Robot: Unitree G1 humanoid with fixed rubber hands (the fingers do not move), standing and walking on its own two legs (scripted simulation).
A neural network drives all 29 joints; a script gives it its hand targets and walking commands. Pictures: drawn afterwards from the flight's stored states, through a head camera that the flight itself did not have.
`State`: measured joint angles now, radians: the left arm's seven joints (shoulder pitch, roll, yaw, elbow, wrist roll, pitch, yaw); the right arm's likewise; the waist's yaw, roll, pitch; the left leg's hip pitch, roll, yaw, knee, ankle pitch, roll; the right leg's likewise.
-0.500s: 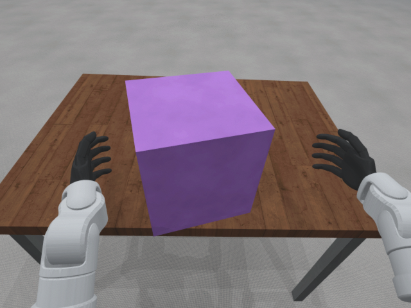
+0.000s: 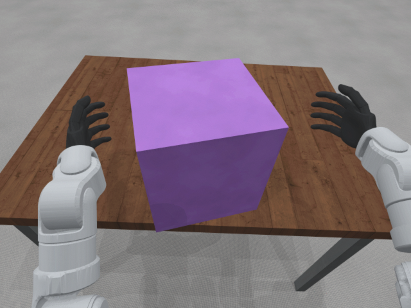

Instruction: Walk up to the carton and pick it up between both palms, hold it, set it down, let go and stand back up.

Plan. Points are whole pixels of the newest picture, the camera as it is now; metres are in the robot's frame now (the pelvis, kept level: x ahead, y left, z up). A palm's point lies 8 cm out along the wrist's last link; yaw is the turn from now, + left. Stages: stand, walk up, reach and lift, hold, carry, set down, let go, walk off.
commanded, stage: reach and lift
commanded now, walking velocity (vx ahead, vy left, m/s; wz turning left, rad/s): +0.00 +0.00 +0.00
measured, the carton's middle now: (197, 145) +0.47 +0.05 +0.06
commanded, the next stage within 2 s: none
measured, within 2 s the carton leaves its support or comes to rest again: neither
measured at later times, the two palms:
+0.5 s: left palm (83, 110) +0.38 +0.23 +0.21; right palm (344, 91) +0.45 -0.21 +0.23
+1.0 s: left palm (85, 101) +0.41 +0.24 +0.21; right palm (332, 81) +0.49 -0.20 +0.23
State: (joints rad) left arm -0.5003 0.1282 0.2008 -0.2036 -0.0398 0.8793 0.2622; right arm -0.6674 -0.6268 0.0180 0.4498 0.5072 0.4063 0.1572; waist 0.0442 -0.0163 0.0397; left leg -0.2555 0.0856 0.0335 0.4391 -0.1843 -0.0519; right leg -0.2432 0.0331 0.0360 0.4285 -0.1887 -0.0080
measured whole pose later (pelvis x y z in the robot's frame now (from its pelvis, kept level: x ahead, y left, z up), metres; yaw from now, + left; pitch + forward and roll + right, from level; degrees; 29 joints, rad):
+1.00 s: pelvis +0.01 +0.00 +0.00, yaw +0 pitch +7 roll -1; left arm -0.93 0.20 0.20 0.36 -0.07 0.75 0.26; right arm -1.14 -0.63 0.13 0.94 0.54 0.43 0.15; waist 0.11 -0.01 -0.04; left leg -0.39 0.09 0.03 0.44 -0.17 -0.06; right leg -0.38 0.04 0.04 0.42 -0.17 -0.01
